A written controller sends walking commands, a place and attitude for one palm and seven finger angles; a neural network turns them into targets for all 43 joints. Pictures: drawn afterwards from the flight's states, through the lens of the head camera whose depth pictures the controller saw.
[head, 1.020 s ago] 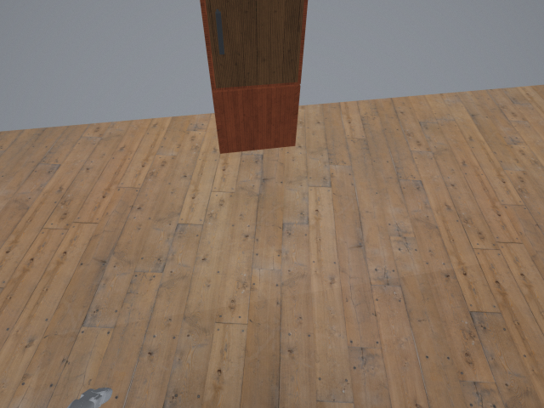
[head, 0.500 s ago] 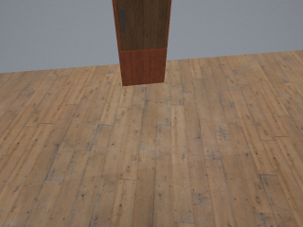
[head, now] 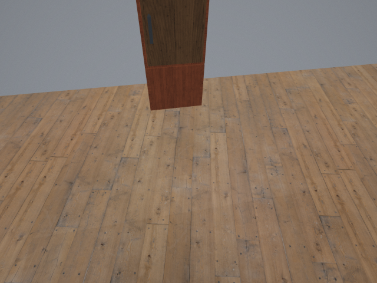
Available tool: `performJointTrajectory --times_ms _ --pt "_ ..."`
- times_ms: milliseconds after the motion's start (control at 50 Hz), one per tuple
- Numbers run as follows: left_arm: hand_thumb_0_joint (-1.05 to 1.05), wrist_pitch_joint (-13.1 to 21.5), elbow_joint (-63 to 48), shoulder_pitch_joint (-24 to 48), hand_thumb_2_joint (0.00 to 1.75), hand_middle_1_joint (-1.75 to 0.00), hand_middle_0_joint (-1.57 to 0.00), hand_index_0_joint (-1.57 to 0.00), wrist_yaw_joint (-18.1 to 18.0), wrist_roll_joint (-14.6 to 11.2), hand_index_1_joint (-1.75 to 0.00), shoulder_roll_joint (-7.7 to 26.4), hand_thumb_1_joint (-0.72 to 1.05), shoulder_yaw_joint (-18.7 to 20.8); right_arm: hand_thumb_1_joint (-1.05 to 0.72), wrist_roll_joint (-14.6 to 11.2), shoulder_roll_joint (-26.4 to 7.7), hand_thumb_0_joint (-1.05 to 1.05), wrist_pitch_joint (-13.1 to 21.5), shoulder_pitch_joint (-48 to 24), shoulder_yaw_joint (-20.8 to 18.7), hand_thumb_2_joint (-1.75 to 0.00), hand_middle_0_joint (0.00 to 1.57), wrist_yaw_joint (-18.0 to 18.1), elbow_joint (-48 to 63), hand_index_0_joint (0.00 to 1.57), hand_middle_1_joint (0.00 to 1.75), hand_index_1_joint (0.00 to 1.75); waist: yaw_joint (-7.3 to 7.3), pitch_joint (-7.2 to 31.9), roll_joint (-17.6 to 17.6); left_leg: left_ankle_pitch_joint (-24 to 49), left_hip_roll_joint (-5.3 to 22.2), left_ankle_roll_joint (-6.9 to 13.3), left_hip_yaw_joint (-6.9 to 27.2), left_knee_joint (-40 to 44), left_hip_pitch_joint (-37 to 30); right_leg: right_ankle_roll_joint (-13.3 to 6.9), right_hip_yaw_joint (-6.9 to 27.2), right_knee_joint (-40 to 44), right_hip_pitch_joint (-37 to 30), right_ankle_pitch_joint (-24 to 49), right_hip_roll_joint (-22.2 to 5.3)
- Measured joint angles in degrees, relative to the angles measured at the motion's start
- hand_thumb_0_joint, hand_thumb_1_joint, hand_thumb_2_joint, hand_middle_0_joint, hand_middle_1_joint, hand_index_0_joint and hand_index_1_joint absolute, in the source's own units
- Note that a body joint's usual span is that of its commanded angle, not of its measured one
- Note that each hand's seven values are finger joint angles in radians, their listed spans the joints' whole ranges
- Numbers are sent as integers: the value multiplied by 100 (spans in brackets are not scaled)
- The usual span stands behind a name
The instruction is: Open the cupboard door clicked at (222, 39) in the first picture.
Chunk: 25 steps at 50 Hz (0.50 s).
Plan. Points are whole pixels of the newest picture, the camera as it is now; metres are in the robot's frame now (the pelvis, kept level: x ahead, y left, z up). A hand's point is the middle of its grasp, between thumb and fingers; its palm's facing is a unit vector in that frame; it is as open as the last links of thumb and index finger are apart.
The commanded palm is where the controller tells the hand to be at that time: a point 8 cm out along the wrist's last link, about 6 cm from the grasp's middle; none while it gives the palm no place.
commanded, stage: look at it before walking up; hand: left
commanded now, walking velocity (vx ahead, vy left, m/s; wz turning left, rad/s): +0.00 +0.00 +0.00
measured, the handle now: (150, 29) +1.53 +0.32 -0.09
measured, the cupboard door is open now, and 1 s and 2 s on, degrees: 0 0 0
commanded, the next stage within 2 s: walk to a spot facing it in 0.52 s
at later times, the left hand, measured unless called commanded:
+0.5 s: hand out of the picture +0.07 +0.25 -0.16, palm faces -0.04 -0.94 -0.34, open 7.3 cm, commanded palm none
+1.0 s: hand out of the picture +0.05 +0.20 -0.20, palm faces -0.04 -0.99 -0.15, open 7.3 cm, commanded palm none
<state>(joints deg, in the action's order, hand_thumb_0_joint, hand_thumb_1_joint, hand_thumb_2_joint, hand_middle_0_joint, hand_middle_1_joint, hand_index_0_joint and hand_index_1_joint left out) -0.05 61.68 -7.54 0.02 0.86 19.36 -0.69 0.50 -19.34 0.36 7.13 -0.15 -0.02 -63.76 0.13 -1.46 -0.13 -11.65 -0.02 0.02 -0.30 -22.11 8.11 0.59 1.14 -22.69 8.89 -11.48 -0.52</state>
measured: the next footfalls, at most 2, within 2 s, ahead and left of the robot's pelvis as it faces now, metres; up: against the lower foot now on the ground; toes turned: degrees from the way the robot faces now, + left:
right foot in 1.30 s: +0.36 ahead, -0.14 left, +0.00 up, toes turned -12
left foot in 1.72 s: +0.52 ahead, +0.10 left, +0.00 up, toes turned +8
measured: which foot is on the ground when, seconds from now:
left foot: down 0.00-1.00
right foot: down 0.00-0.96, up 0.98-1.00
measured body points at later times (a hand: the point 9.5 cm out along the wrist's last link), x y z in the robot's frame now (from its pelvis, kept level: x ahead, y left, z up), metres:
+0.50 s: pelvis +0.00 +0.00 +0.00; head +0.01 +0.00 +0.45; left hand +0.07 +0.29 -0.13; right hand +0.07 -0.30 -0.13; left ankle +0.01 +0.12 -0.74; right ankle +0.01 -0.13 -0.74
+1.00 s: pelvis +0.09 +0.02 -0.02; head +0.09 +0.04 +0.43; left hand +0.06 +0.25 -0.19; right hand +0.06 -0.23 -0.16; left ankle +0.01 +0.12 -0.74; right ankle +0.01 -0.12 -0.73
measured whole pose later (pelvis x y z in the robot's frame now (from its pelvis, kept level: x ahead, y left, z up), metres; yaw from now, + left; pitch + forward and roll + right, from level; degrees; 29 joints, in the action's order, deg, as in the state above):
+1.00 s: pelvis +0.09 +0.02 -0.02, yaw -4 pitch +0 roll -1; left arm -0.7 64.2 -21.4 0.6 1.3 11.4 0.7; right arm 1.3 -11.0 2.5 18.6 -0.4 0.2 -64.2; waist -0.2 0.8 -1.9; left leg -25.7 0.8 1.6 -4.0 -33.0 7.5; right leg -0.8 2.2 -41.8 13.5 -24.5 0.2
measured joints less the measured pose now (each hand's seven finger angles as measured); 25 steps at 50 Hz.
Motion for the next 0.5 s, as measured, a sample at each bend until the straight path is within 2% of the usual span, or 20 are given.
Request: performJointTrajectory --times_ms 500 --pt "0 13 102 -99 90 -30 -21 -20 -1 2 -30 12 91 -2 -91 -11 -3 1 4 -19 0 -90 20 -1 -59 21 30 30 -25 -65 12 14 31 -22 -13 64 21 -19 13 70 28 28 30"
